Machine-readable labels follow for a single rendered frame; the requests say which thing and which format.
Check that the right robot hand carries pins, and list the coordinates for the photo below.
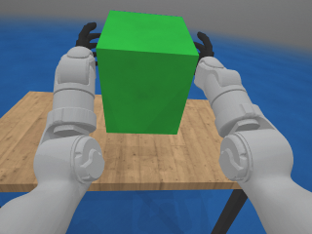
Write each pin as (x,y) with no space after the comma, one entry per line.
(206,50)

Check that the left robot hand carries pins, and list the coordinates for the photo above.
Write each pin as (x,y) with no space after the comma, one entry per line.
(85,37)

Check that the right robot upper arm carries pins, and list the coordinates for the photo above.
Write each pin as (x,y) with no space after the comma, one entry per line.
(261,161)

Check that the robot right forearm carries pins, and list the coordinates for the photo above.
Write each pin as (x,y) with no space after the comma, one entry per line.
(229,100)

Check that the left robot upper arm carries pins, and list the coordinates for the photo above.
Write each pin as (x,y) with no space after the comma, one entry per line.
(65,168)

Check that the carton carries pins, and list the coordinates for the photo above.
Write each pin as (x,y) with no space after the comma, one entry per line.
(146,64)

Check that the robot left forearm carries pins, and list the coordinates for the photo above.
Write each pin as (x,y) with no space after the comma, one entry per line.
(73,96)

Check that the table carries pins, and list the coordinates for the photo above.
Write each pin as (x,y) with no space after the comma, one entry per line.
(188,160)

